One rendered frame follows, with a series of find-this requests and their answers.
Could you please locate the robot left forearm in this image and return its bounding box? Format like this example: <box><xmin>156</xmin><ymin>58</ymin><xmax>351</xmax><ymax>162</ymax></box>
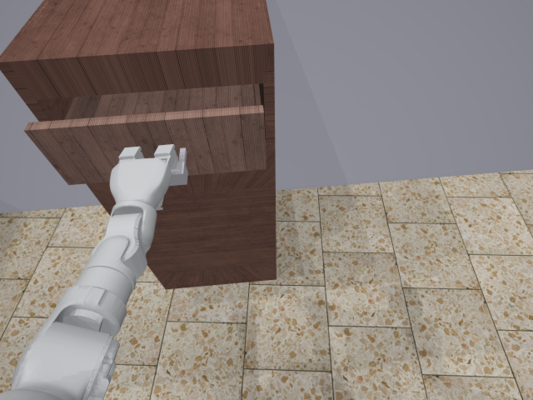
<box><xmin>11</xmin><ymin>200</ymin><xmax>157</xmax><ymax>390</ymax></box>

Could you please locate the drawer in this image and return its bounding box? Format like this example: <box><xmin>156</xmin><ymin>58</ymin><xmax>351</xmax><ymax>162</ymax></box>
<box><xmin>24</xmin><ymin>84</ymin><xmax>267</xmax><ymax>185</ymax></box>

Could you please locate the robot left upper arm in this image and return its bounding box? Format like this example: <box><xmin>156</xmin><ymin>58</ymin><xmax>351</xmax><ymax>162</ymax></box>
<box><xmin>0</xmin><ymin>322</ymin><xmax>120</xmax><ymax>400</ymax></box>

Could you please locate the handle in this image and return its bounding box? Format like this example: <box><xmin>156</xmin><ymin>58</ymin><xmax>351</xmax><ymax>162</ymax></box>
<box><xmin>169</xmin><ymin>148</ymin><xmax>188</xmax><ymax>186</ymax></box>

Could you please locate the cabinet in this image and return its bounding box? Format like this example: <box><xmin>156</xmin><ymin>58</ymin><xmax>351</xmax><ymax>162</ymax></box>
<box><xmin>0</xmin><ymin>0</ymin><xmax>276</xmax><ymax>289</ymax></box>

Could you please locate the left robot hand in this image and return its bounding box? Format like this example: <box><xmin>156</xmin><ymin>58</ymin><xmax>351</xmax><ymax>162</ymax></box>
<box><xmin>110</xmin><ymin>144</ymin><xmax>179</xmax><ymax>210</ymax></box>

